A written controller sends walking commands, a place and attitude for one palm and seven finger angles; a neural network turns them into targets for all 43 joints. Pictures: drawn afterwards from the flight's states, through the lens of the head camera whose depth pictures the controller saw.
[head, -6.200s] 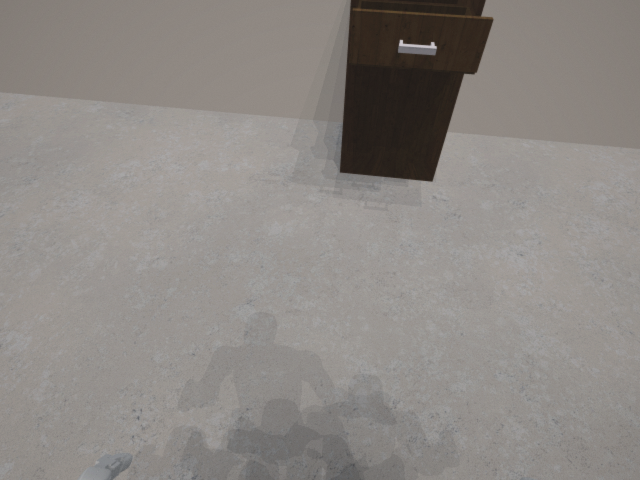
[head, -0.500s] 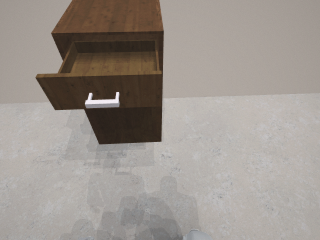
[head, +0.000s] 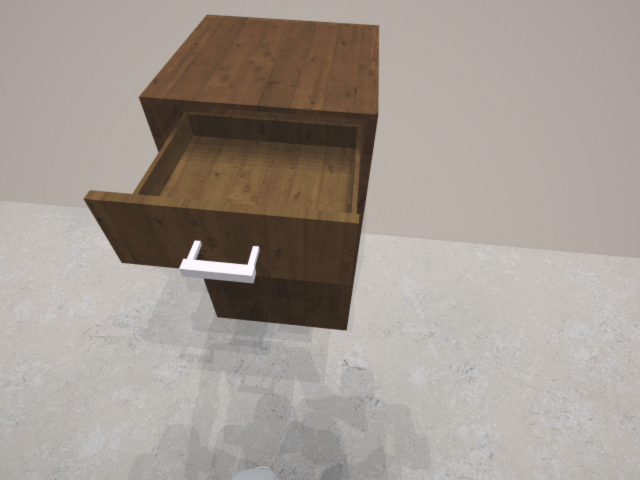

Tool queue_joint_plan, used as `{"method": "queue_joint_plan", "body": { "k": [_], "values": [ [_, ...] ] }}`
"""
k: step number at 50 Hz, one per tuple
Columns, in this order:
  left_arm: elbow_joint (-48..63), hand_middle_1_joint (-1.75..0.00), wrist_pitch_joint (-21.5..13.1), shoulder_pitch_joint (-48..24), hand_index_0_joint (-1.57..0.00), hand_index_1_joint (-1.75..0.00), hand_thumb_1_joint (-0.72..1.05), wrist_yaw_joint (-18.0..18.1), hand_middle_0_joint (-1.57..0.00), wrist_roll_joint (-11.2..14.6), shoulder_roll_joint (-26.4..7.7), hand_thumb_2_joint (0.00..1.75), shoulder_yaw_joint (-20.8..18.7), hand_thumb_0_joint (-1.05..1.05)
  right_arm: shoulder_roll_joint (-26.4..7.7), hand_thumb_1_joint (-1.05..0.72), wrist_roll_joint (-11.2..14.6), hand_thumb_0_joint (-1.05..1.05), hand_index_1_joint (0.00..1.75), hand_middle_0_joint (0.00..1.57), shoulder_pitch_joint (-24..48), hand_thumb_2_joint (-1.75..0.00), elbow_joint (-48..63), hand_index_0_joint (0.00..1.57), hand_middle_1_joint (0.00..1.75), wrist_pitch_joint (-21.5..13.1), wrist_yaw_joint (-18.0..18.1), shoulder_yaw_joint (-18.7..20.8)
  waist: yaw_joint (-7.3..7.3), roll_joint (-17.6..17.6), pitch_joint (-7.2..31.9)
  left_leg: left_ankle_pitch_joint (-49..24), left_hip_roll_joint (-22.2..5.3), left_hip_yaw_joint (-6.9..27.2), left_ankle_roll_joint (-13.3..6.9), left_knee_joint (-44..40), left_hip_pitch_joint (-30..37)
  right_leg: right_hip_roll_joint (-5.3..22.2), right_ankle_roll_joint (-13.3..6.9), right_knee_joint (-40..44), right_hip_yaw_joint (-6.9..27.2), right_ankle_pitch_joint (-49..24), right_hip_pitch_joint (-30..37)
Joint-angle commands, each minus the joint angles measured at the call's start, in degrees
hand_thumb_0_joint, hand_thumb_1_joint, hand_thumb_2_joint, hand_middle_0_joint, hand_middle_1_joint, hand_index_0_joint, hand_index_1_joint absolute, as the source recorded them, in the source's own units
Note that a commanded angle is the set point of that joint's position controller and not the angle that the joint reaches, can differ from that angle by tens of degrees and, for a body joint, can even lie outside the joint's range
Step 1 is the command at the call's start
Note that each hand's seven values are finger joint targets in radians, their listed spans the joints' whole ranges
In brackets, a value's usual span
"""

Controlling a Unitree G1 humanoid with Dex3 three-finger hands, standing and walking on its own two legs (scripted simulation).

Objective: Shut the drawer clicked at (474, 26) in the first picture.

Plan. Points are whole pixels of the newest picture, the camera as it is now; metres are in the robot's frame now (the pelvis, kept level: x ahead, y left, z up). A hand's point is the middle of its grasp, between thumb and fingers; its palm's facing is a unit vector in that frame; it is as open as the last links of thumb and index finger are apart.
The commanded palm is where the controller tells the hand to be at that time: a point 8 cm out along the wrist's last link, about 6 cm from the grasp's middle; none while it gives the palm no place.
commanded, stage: take the last steps up to it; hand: left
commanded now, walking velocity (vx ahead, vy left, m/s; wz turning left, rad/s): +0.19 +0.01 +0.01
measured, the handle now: (221, 260) +0.42 +0.21 -0.02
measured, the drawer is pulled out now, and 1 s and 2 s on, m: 0.28 0.28 0.28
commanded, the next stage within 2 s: come to a stop and stand still in 0.12 s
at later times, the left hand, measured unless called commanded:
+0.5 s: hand (208, 476) +0.15 +0.18 -0.17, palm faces -0.01 -0.96 -0.26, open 7.3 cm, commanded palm none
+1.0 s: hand out of the picture +0.06 +0.21 -0.17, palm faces +0.05 -0.98 -0.19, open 7.4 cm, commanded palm none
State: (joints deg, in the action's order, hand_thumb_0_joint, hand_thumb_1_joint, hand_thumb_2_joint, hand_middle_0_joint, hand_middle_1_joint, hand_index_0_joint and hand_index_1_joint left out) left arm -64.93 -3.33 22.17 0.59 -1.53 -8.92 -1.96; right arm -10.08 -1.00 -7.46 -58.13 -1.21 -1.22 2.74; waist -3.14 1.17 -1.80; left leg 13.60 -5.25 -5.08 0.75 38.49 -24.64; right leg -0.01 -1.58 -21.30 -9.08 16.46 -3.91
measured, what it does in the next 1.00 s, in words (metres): steps on the spot: left foot, then right foot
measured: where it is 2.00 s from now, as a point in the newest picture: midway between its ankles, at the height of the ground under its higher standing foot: outside the picture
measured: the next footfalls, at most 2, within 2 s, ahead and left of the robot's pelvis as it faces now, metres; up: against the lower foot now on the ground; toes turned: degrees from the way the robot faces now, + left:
left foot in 0.06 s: +0.13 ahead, +0.12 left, +0.00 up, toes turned +7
right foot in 0.46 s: +0.18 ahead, -0.12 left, +0.00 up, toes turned -7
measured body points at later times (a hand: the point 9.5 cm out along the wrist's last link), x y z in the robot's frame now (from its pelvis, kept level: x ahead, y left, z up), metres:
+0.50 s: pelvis +0.09 -0.01 -0.01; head +0.11 -0.02 +0.44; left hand +0.15 +0.23 -0.15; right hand +0.09 -0.22 -0.18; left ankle +0.09 +0.11 -0.74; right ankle +0.14 -0.12 -0.74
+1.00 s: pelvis +0.03 +0.02 +0.00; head +0.01 +0.03 +0.45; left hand +0.06 +0.26 -0.16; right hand +0.02 -0.20 -0.15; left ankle +0.00 +0.14 -0.74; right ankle +0.06 -0.10 -0.69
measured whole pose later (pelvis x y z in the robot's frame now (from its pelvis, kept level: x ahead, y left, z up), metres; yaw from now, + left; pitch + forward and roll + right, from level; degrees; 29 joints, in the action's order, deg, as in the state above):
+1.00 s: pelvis +0.03 +0.02 +0.00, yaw -1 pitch -1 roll +0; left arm -60.8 3.0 14.6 0.6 -1.8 -11.0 -3.7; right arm -7.6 -1.4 -19.3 -61.5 0.6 1.4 1.3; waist -0.4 -1.8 1.2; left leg 14.6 -1.2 -1.8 0.0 21.9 -6.3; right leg 0.8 0.7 -49.9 -0.7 17.3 -26.2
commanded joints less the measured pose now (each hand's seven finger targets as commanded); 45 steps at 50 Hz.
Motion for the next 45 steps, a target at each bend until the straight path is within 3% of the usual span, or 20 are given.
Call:
{"method": "queue_joint_plan", "body": {
  "k": [1,2,3,4,7,11,15,20,22,23,25,26,28,32,38,41,42,43,44,45],
  "values": [
    [2.0,-0.30,-0.4,1.3,-0.20,-0.30,0.90,0.5,-0.20,0.5,-7.3,0.90,-1.4,0.00,-2.9,-0.90,-0.3,0.00,0.30,0.20,-6.5,-0.90,0.5,0.20,0.30,-1.8,0.7,0.3,4.45,-4.8,-0.7,-4.3,2.6,-1.8,-1.0,-11.9,15.6,12.5,-4.6,-2.7,8.6,-20.3,-7.4],
    [2.3,-0.30,-0.2,1.8,-0.20,-0.30,0.90,0.3,-0.20,0.8,-5.9,0.90,-1.0,0.00,-6.0,-0.90,-0.6,0.00,0.30,0.20,-12.6,-0.90,-1.2,0.20,0.30,-2.3,1.2,1.0,6.67,1.7,3.1,-9.2,-1.5,2.6,-2.7,-13.7,26.3,9.0,-2.4,-13.5,5.7,-16.9,-13.0],
    [3.2,-0.30,-0.2,3.3,-0.20,-0.30,0.90,0.1,-0.20,1.2,-3.0,0.90,-0.4,0.00,-11.6,-0.90,-1.0,0.00,0.30,0.20,-18.1,-0.90,-2.1,0.20,0.30,-2.5,1.8,2.2,7.93,13.8,8.2,-18.0,-15.0,18.4,-8.5,-16.0,36.1,2.5,0.5,-27.9,0.3,3.5,-23.8],
    [4.4,-0.30,-0.5,1.2,-0.20,-0.30,0.90,0.3,-0.20,0.8,-3.5,0.90,-0.3,0.00,-12.7,-0.90,-0.4,0.00,0.30,0.20,-20.2,-0.90,-2.7,0.20,0.30,-1.7,2.1,2.1,8.27,13.2,8.4,-22.1,-20.4,23.1,-13.0,-19.9,34.9,1.4,0.6,-39.1,3.4,18.6,-27.9],
    [3.7,-0.30,0.7,-1.9,-0.20,-0.30,0.90,0.1,-0.20,0.3,-3.5,0.90,-1.0,0.00,-6.9,-0.90,-0.1,0.00,0.30,0.20,-11.3,-0.90,-0.9,0.20,0.30,-1.9,2.7,0.6,5.21,5.4,-0.6,-16.1,-16.2,15.6,-11.9,-23.9,20.6,6.3,1.0,-45.2,7.7,10.8,-28.6],
    [2.7,-0.30,2.3,1.6,-0.20,-0.30,0.90,0.0,-0.20,0.1,-0.6,0.90,-0.9,0.00,-3.9,-0.90,0.0,0.00,0.30,0.20,-9.2,-0.90,-0.4,0.20,0.30,-2.7,2.9,0.2,1.88,3.5,-0.1,-20.3,-11.0,6.3,-9.7,-25.6,14.0,6.5,2.4,-40.7,6.7,2.7,-22.9],
    [3.0,-0.30,3.7,0.6,-0.20,-0.30,0.90,1.0,-0.20,0.4,0.1,0.90,-0.2,0.00,-3.5,-0.90,0.0,0.00,0.30,0.20,-7.0,-0.90,-0.2,0.20,0.30,-2.1,3.5,-0.8,1.07,4.4,-0.4,-34.8,-10.0,3.1,-9.1,-22.7,11.2,5.8,3.6,-27.7,7.0,-0.6,-16.4],
    [4.4,-0.30,4.3,-2.6,-0.20,-0.30,0.90,1.5,-0.20,0.5,-3.4,0.90,-0.5,0.00,-5.6,-0.90,0.0,0.00,0.30,0.20,-8.0,-0.90,-1.9,0.20,0.30,0.1,3.9,0.5,2.02,7.8,-1.9,-33.1,-10.3,4.8,-8.0,-17.5,13.9,4.3,3.2,-13.2,5.4,-2.4,-11.7],
    [4.6,-0.30,3.7,-1.2,-0.20,-0.30,0.90,1.6,-0.20,0.2,-5.8,0.90,-1.0,0.00,-5.4,-0.90,0.3,0.00,0.30,0.20,-8.2,-0.90,-2.1,0.20,0.30,0.7,3.7,0.8,0.97,3.4,-0.8,-24.1,-6.4,3.1,-4.2,-12.1,13.5,5.8,2.7,-4.4,7.6,-17.8,-7.9],
    [4.8,-0.30,3.3,-1.7,-0.20,-0.30,0.90,1.9,-0.20,-0.1,-8.4,0.90,-1.4,0.00,-3.6,-0.90,0.6,0.00,0.30,0.20,-9.7,-0.90,-1.8,0.20,0.30,1.0,3.5,0.9,1.98,-2.3,0.3,-12.6,-2.2,1.1,-1.6,-8.3,9.9,10.6,0.6,-5.1,14.2,-33.4,-5.2],
    [5.7,-0.30,3.0,-3.0,-0.20,-0.30,0.90,1.8,-0.20,0.2,-11.9,0.90,-1.8,0.00,-1.3,-0.90,0.9,0.00,0.30,0.20,-12.2,-0.90,-1.8,0.20,0.30,2.4,3.1,1.0,2.91,-10.1,2.9,13.8,3.6,-1.3,0.8,1.6,8.0,21.7,-7.6,-2.1,19.5,-52.5,-4.4],
    [5.8,-0.30,2.9,-3.1,-0.20,-0.30,0.90,2.0,-0.20,0.3,-12.1,0.90,-2.3,0.00,-1.6,-0.90,0.8,0.00,0.30,0.20,-11.3,-0.90,-1.6,0.20,0.30,3.2,3.3,1.2,1.84,-13.9,5.9,20.2,3.7,1.3,0.9,9.5,7.4,22.6,-10.1,-1.0,21.2,-53.6,-3.5],
    [6.9,-0.30,3.2,-6.0,-0.20,-0.30,0.90,2.6,-0.20,0.3,-10.7,0.90,-2.4,0.00,-2.6,-0.90,0.7,0.00,0.30,0.20,-10.0,-0.90,-1.5,0.20,0.30,3.9,3.3,1.6,1.66,-12.9,5.3,19.2,3.7,5.3,1.0,19.7,4.0,21.6,-11.6,-0.5,20.1,-47.9,-4.6],
    [9.3,-0.30,3.7,-9.8,-0.20,-0.30,0.90,2.7,-0.20,0.0,-10.9,0.90,-2.9,0.00,-2.8,-0.90,0.5,0.00,0.30,0.20,-10.3,-0.90,-1.3,0.20,0.30,4.5,2.5,1.8,2.21,-9.7,5.0,13.7,3.8,5.7,1.9,22.3,2.4,18.6,-9.0,1.3,16.3,-31.4,-6.6],
    [9.8,-0.30,4.2,-10.0,-0.20,-0.30,0.90,2.2,-0.20,-0.7,-11.5,0.90,-3.6,0.00,-1.9,-0.90,0.4,0.00,0.30,0.20,-11.0,-0.90,-0.4,0.20,0.30,3.2,1.6,1.0,1.15,-12.7,4.2,13.5,4.2,2.8,1.1,2.4,8.6,16.2,-7.2,8.2,20.0,2.9,-9.8],
    [9.4,-0.30,4.7,-12.1,-0.20,-0.30,0.90,1.9,-0.20,0.0,-10.3,0.90,-3.1,0.00,-0.8,-0.90,0.2,0.00,0.30,0.20,-19.3,-0.90,-3.5,0.20,0.30,2.3,1.9,0.4,4.98,-11.3,4.4,5.3,6.0,-0.1,0.5,-15.4,22.8,11.5,-2.0,6.5,16.2,14.1,-18.2],
    [9.4,-0.30,4.8,-12.2,-0.20,-0.30,0.90,1.7,-0.20,0.5,-8.2,0.90,-2.5,0.00,-2.1,-0.90,-0.1,0.00,0.30,0.20,-20.8,-0.90,-3.9,0.20,0.30,1.7,2.2,0.3,5.46,-4.8,3.5,6.9,3.6,3.7,-0.1,-20.8,23.4,8.4,0.1,1.2,13.6,14.8,-20.3],
    [9.8,-0.30,5.0,-11.1,-0.20,-0.30,0.90,1.3,-0.20,1.1,-5.0,0.90,-1.7,0.00,-5.0,-0.90,-0.8,0.00,0.30,0.20,-19.1,-0.90,-3.1,0.20,0.30,1.3,2.5,0.8,4.73,8.0,0.4,18.8,-5.2,16.6,-3.0,-28.9,17.6,3.2,2.3,-8.2,9.6,12.7,-23.5],
    [10.4,-0.30,5.2,-12.5,-0.20,-0.30,0.90,1.1,-0.20,1.0,-3.5,0.90,-1.6,0.00,-8.1,-0.90,-1.1,0.00,0.30,0.20,-14.6,-0.90,-0.9,0.20,0.30,1.4,2.9,1.0,4.54,15.3,-6.0,29.9,-13.3,25.5,-6.5,-36.2,6.9,0.6,2.9,-18.0,5.8,8.3,-24.4],
    [11.0,-0.30,5.0,-12.2,-0.20,-0.30,0.90,0.5,-0.20,0.5,-4.2,0.90,-2.0,0.00,-8.5,-0.90,-1.2,0.00,0.30,0.20,-10.7,-0.90,0.9,0.20,0.30,1.4,3.2,0.9,2.90,11.5,-9.1,29.8,-15.7,26.4,-9.2,-38.3,0.3,1.8,2.4,-25.1,7.9,6.4,-22.7]
  ]
}}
